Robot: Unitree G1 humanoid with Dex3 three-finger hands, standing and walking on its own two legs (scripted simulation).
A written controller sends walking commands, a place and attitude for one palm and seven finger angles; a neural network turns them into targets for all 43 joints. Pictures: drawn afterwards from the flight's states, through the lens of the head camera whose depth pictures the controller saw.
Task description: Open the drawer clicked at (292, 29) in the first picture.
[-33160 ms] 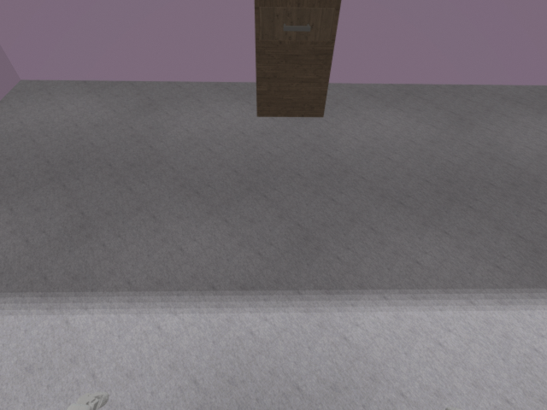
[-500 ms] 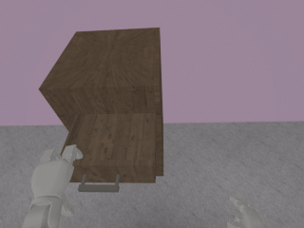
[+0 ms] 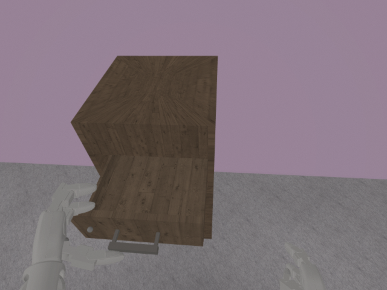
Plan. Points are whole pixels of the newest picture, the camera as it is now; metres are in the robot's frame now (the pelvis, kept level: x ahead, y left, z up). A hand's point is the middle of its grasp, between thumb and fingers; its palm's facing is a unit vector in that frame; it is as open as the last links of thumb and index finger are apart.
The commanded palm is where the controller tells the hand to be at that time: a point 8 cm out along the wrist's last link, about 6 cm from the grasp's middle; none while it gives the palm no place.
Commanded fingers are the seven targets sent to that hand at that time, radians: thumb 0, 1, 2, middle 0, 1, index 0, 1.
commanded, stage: draw the hand back to the body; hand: left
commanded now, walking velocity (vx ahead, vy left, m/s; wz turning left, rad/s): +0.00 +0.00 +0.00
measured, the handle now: (135, 241) +0.29 +0.22 -0.20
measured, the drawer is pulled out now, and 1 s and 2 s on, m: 0.23 0.23 0.23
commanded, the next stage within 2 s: step back with the hand held close in 0.78 s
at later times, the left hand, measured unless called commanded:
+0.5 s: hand (50, 219) +0.18 +0.23 +0.16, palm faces +0.39 -0.83 -0.40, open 9.3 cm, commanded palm +0.13 +0.27 +0.18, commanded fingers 0.00 0.80 0.86 -0.21 -0.37 -0.21 -0.37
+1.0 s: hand (46, 213) +0.18 +0.24 +0.17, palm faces +0.40 -0.79 -0.46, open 7.4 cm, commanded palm +0.12 +0.27 +0.18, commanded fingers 0.00 0.90 0.90 -0.20 -0.30 -0.20 -0.30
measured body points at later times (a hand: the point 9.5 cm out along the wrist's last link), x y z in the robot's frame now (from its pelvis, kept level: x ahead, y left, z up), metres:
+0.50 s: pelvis +0.00 -0.01 +0.01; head -0.01 -0.03 +0.46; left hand +0.15 +0.27 +0.18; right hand +0.19 -0.23 -0.07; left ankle -0.02 +0.08 -0.73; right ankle -0.03 -0.09 -0.73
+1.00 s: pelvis -0.01 -0.01 +0.01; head +0.00 -0.03 +0.46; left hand +0.15 +0.28 +0.20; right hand +0.18 -0.24 -0.08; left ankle -0.02 +0.08 -0.73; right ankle -0.03 -0.09 -0.73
